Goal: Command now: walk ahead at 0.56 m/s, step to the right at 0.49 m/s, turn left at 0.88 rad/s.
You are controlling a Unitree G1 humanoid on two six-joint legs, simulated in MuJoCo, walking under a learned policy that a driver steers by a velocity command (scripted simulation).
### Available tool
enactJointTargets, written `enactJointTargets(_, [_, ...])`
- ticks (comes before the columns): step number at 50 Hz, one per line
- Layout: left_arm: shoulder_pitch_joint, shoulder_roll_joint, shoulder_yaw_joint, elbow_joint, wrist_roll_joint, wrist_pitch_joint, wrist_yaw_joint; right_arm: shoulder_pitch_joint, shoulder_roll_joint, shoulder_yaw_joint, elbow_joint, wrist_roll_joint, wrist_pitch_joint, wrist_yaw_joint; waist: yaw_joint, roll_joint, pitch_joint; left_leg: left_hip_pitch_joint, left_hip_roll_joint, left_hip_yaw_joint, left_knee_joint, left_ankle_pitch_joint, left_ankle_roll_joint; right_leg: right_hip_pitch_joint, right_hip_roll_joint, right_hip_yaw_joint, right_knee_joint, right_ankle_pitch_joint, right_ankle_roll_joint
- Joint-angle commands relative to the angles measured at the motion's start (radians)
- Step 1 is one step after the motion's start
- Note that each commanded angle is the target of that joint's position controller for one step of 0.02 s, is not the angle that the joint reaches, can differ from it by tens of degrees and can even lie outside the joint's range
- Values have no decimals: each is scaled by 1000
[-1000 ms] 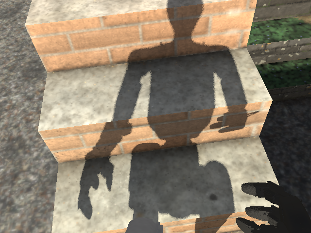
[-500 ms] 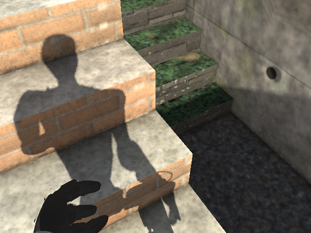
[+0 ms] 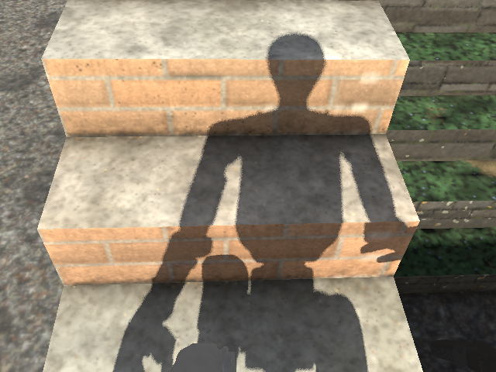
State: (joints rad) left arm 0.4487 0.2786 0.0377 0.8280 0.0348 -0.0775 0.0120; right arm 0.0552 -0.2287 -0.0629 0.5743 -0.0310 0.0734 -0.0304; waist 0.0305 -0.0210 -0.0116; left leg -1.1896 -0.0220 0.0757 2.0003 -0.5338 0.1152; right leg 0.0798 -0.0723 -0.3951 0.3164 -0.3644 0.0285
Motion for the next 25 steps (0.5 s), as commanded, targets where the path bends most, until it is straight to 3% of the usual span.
enactJointTargets(1, [-208,149,21,-196,-26,20,57,190,-118,-18,1,62,17,-6,-171,-23,-75,846,-131,196,-634,-211,28,-418,-127,-10,-88,969,-252])
enactJointTargets(2, [-178,240,23,-153,-36,21,61,408,-101,-30,53,93,-13,16,-255,-74,-228,1122,-186,185,-561,-160,40,-414,-226,44,189,1547,-280])
enactJointTargets(3, [-192,317,35,-128,-68,18,23,485,-101,-46,56,86,-40,18,-331,-84,-330,1248,-158,35,-806,-38,32,-396,-221,52,498,1390,-243])
enactJointTargets(4, [-310,166,20,-218,-16,26,-29,501,-220,-86,102,63,-2,-10,-278,113,-266,1180,21,-715,-1452,-445,89,-701,94,108,863,143,-111])
enactJointTargets(5, [-210,91,24,-254,16,13,-101,376,-322,-107,75,35,52,-57,-152,164,-279,1056,208,-1522,-1934,-712,75,-771,147,442,1236,239,-17])
enactJointTargets(6, [-227,55,11,-279,48,-5,-139,281,-238,-69,72,11,60,-66,-75,29,-99,841,202,-1569,-1981,-845,63,-856,133,524,1517,323,8])
enactJointTargets(7, [-261,0,-4,-294,46,-17,-149,213,-188,-49,101,1,43,-57,-34,-13,59,666,157,-1461,-1892,-792,81,-946,137,521,1656,369,8])
enactJointTargets(8, [-269,-41,-15,-307,40,-23,-143,137,-141,-39,110,-3,8,-52,4,-41,128,573,104,-1258,-1741,-598,100,-995,124,521,1750,431,3])
enactJointTargets(9, [-291,-50,-21,-340,30,-23,-122,60,-99,-28,113,-10,-42,-45,30,-4,92,576,46,-1103,-1670,-388,137,-1016,150,530,1943,425,-2])
enactJointTargets(10, [-331,-36,-24,-358,28,-8,-101,70,-109,-31,162,-17,-70,-40,30,-18,89,634,4,-904,-1595,-219,141,-1101,161,527,2036,359,-8])
enactJointTargets(11, [-327,-48,-45,-371,43,-22,-103,44,-165,-29,154,5,-112,-10,27,194,-21,663,-10,-689,-1605,-206,261,-1079,167,518,1923,87,-64])
enactJointTargets(12, [-318,-62,-53,-349,51,-17,-91,77,-133,-23,171,15,-135,8,48,96,17,677,-35,-515,-1579,-99,231,-1086,126,521,1799,-79,-85])
enactJointTargets(13, [-331,-64,-61,-338,42,-20,-84,152,-101,-10,200,12,-149,14,24,61,71,683,-46,-454,-1583,-31,237,-1117,115,486,1700,-206,-89])
enactJointTargets(14, [-370,-64,-68,-347,36,-25,-77,218,-91,-9,208,-1,-163,14,1,5,98,662,-54,-444,-1609,3,244,-1093,102,431,1582,-185,-85])
enactJointTargets(15, [-488,-127,-81,-377,42,-15,-52,308,-86,-6,238,-1,-177,9,-56,19,97,712,-19,-488,-1641,128,286,-1178,136,353,1789,-185,-89])
enactJointTargets(16, [-552,-152,-89,-411,45,-9,-40,414,-98,-6,255,-5,-188,19,-106,87,64,895,36,-588,-1655,111,313,-1382,129,366,1980,-226,-91])
enactJointTargets(17, [-611,-153,-86,-439,39,-13,-28,463,-113,-10,255,6,-200,19,-138,104,112,1069,79,-661,-1646,285,292,-1589,116,384,2046,-263,-83])
enactJointTargets(18, [-669,-195,-109,-485,64,-6,-19,521,-97,-8,281,9,-198,26,-141,68,46,1113,75,-637,-1645,162,256,-1622,74,432,1966,-264,-116])
enactJointTargets(19, [-731,-201,-110,-525,60,4,-20,522,-113,-17,287,5,-199,23,-137,83,54,1091,95,-613,-1732,181,243,-1594,69,399,1879,-239,-117])
enactJointTargets(20, [-769,-189,-108,-573,42,9,-26,482,-94,-15,277,11,-190,2,-120,68,68,1019,114,-620,-1818,261,227,-1465,30,437,1686,-186,-123])
enactJointTargets(21, [-718,-177,-121,-561,35,20,-38,358,-111,-10,232,17,-180,-6,-70,36,29,853,84,-478,-1958,351,210,-1130,24,319,1330,-91,-109])
enactJointTargets(22, [-559,-173,-109,-495,18,20,-44,172,-94,-6,172,47,-179,-14,30,83,-44,538,82,-347,-2024,689,186,-575,45,256,1155,23,-137])
enactJointTargets(23, [-308,-71,-50,-388,1,30,-32,147,-174,-22,148,89,-192,1,113,166,-222,584,101,-307,-1862,1475,168,-241,131,221,1169,-108,-147])
enactJointTargets(24, [-147,0,-2,-356,-18,34,-24,193,-257,-52,166,105,-216,8,200,181,-324,730,140,-337,-1656,1866,138,-121,150,261,1051,-179,-136])
enactJointTargets(25, [-54,65,38,-350,-21,36,6,159,-311,-83,172,90,-238,25,314,101,-409,813,152,-343,-1356,2086,111,-41,145,321,825,-208,-137])
